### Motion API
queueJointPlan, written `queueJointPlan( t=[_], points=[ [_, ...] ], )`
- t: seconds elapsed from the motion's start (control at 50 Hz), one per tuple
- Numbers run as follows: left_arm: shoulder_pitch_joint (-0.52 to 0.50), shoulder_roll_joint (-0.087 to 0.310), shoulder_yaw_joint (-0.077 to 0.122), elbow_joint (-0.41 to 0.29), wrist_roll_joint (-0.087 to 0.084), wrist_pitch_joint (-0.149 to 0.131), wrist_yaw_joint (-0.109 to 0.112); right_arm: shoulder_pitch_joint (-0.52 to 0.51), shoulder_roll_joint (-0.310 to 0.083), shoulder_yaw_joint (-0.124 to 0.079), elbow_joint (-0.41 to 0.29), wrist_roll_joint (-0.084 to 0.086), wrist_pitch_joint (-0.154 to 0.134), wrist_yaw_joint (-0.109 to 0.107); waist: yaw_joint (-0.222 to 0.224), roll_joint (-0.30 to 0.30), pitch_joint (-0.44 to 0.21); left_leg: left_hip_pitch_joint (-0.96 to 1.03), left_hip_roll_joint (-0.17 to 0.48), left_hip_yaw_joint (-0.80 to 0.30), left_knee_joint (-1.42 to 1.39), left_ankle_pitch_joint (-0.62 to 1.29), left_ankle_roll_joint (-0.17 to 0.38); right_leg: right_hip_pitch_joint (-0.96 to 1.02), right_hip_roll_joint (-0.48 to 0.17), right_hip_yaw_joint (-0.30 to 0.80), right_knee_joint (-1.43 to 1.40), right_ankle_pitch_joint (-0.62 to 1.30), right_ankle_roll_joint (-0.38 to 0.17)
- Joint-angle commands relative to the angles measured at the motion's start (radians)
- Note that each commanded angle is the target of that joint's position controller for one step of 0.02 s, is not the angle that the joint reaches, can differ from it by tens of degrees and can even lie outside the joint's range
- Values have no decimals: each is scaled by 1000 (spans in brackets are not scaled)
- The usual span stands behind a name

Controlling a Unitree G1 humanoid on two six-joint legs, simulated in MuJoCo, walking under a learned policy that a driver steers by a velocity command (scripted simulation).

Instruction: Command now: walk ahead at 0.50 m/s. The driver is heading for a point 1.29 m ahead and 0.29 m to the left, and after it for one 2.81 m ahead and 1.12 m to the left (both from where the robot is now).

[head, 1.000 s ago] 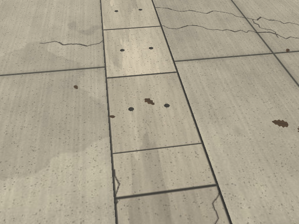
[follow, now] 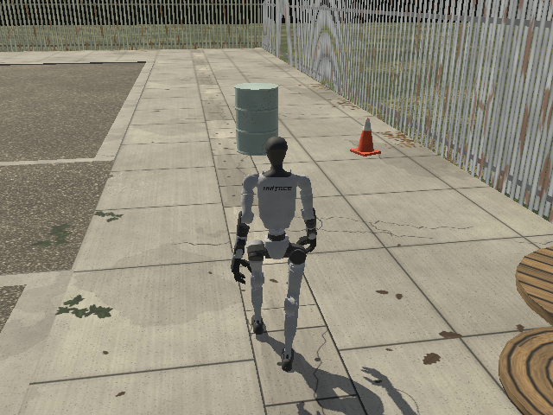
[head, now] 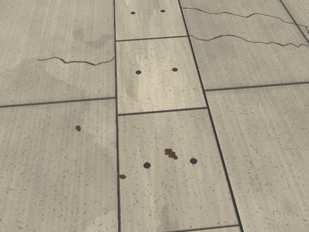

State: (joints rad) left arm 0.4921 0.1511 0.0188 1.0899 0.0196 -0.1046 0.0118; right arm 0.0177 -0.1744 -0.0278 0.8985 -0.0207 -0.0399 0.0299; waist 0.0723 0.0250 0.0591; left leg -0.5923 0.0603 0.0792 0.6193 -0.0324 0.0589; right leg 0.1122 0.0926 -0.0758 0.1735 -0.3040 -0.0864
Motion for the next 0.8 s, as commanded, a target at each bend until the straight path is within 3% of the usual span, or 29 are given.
queueJointPlan(
  t=[0.02,0.06,0.08,0.1,0.12,0.14,0.16,0.18,0.2,0.22,0.26,0.32,0.42,0.5,0.54,0.58,0.6,0.62,0.64,0.66,0.68,0.7,0.72,0.74,0.76,0.8],
  points=[
    [47,149,25,-12,7,-4,13,-36,-73,-18,-68,0,-24,-8,-53,-104,30,51,-56,30,-63,-83,44,25,-302,94,98,874,-94],
    [18,169,31,-13,8,1,14,172,-108,-39,-3,-2,-36,-23,-141,-106,-76,284,-114,45,-128,-119,85,24,-287,72,333,1043,-72],
    [0,165,29,-23,-1,2,12,340,-141,-56,49,-16,-46,-33,-212,-86,-161,521,-67,-1,-168,-75,115,-103,-255,49,534,897,-55],
    [26,101,12,-60,-26,1,3,493,-239,-82,72,-43,-49,-43,-236,47,-297,808,197,-321,-179,-167,190,-375,-171,-2,871,480,-26],
    [110,86,21,-54,-45,3,-6,481,-263,-94,76,-22,-33,-29,-183,199,-388,938,376,-761,-317,-177,314,-636,2,43,1175,-205,-4],
    [20,147,37,-67,-18,10,-1,363,-218,-83,59,3,-26,-20,-143,45,-245,813,324,-656,-348,-258,276,-726,-78,132,1207,-129,-19],
    [-68,135,37,-94,-10,6,-6,278,-153,-65,44,9,-32,-16,-126,2,-118,662,289,-524,-386,-241,247,-740,-114,130,1162,-50,-18],
    [-99,112,36,-99,-8,6,-9,241,-106,-51,47,3,-39,-16,-93,-28,-42,545,241,-426,-425,-164,206,-706,-148,125,1093,-4,-17],
    [-106,103,39,-105,8,18,-13,250,-74,-39,65,4,-48,-21,-66,-12,-18,476,199,-352,-441,-95,175,-664,-170,127,1037,16,-9],
    [-79,77,35,-94,17,32,-20,264,-58,-33,80,4,-55,-26,-45,3,-17,435,170,-295,-454,-54,155,-620,-177,120,1004,27,1],
    [-86,67,36,-101,21,49,-30,323,-79,-34,104,7,-70,-29,-33,14,-17,425,150,-242,-464,51,153,-621,-178,97,967,45,18],
    [-213,81,39,-148,20,63,-37,376,-113,-36,117,9,-73,-30,-44,23,17,442,131,-189,-498,84,151,-724,-200,66,875,138,43],
    [-426,75,27,-222,5,60,-42,465,-106,-25,133,9,-71,-30,-97,36,42,512,100,-126,-501,213,124,-758,-185,15,607,282,64],
    [-530,78,21,-258,1,54,-39,532,-114,-24,155,3,-68,-39,-130,49,50,631,127,-113,-471,286,129,-751,-153,-10,470,295,40],
    [-552,89,24,-274,2,48,-38,538,-122,-26,163,-4,-65,-45,-125,51,56,694,155,-116,-438,348,135,-747,-143,-9,429,245,17],
    [-505,102,31,-268,2,38,-33,509,-135,-30,162,-7,-63,-51,-89,55,34,719,165,-96,-356,534,120,-652,-109,-21,383,170,-17],
    [-428,116,40,-245,3,33,-27,494,-146,-34,162,-8,-61,-53,-55,62,-7,719,161,-86,-266,661,108,-550,-77,-32,363,136,-35],
    [-285,133,52,-198,7,23,-19,481,-147,-34,161,-4,-56,-51,5,40,-76,683,133,-73,-101,693,93,-375,-49,-40,298,166,-55],
    [-109,180,72,-149,26,11,-8,469,-131,-27,145,6,-56,-47,71,6,-177,515,93,-59,121,492,77,-110,-139,54,282,175,-90],
    [20,298,101,-140,54,8,-2,557,-32,-4,110,50,-55,-35,58,-191,-346,169,-46,8,513,-46,29,222,-465,488,242,73,-200],
    [-28,281,102,-147,22,26,-13,560,-96,-26,125,37,-49,-39,39,-163,-373,38,-118,-94,689,-477,37,190,-542,726,111,27,-235],
    [-149,227,86,-163,3,31,-16,468,-121,-38,104,20,-42,-40,-10,-85,-200,-15,-47,-137,706,-390,45,29,-496,567,83,-52,-192],
    [-230,158,67,-177,0,24,-20,411,-102,-35,89,15,-44,-34,-31,-52,-91,-4,-8,-136,650,-311,45,-122,-455,441,29,-29,-155],
    [-258,121,56,-173,2,15,-19,396,-81,-36,91,10,-37,-31,-57,-57,-32,30,18,-132,597,-271,45,-215,-407,337,-5,28,-108],
    [-254,95,48,-159,-2,9,-13,407,-70,-38,92,-6,-22,-25,-83,-81,-7,70,34,-130,561,-250,37,-279,-369,251,-24,87,-75],
    [-214,93,44,-143,-4,-9,-4,415,-48,-40,90,-12,2,-15,-102,-80,-1,95,30,-115,552,-223,23,-309,-352,156,-25,282,-61]
  ],
)
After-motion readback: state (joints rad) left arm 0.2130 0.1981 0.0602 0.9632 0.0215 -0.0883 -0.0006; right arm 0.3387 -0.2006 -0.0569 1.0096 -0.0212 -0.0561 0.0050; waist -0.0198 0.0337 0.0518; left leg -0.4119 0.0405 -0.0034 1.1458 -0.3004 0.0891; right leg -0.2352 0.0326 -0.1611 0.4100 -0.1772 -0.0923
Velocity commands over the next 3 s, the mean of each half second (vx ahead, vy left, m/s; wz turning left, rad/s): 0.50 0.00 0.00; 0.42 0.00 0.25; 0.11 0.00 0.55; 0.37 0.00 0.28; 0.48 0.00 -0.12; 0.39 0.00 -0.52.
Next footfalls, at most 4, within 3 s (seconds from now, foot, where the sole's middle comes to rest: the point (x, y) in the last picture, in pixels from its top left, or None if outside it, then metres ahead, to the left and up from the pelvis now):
0.08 left None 0.22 0.09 -0.77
0.64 right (192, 215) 0.53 -0.08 -0.77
1.14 left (154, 176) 0.70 0.09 -0.77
1.66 right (194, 176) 0.71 -0.09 -0.77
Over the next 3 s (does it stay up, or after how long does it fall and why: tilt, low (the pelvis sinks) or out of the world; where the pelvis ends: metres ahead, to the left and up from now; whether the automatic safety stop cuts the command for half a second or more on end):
stays up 1.15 0.30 0.00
